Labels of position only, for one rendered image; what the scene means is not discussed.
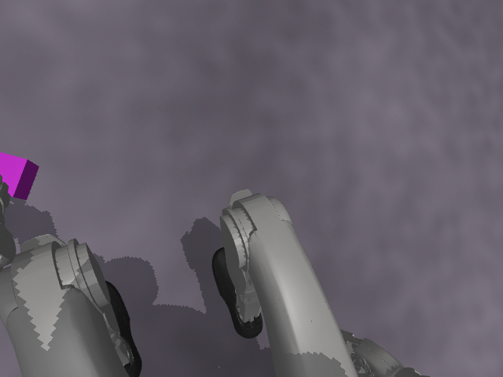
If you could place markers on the right robot hand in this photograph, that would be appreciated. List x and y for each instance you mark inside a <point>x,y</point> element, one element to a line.
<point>370,360</point>

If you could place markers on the cube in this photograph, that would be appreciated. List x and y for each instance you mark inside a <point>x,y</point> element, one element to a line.
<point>18,173</point>

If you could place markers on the left robot arm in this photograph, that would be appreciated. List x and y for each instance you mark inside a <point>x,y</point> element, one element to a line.
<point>7,244</point>

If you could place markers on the right robot foot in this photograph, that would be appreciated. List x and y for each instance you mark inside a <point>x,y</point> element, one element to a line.
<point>226,289</point>

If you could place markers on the left robot foot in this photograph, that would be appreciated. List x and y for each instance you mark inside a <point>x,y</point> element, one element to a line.
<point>134,367</point>

